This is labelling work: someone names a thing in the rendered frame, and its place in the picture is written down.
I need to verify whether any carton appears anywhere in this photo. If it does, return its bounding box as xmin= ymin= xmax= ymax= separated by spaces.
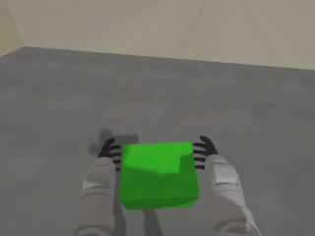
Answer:
xmin=119 ymin=142 xmax=200 ymax=210

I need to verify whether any robot left forearm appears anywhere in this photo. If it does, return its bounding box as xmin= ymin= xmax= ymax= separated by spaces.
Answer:
xmin=70 ymin=156 xmax=116 ymax=236

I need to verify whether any right robot hand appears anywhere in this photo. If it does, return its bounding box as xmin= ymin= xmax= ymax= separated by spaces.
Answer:
xmin=192 ymin=136 xmax=218 ymax=170

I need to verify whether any left robot hand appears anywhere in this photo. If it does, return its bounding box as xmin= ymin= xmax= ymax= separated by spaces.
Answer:
xmin=98 ymin=138 xmax=122 ymax=171

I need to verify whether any robot right forearm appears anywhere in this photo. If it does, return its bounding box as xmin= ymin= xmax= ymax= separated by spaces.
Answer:
xmin=205 ymin=154 xmax=262 ymax=236

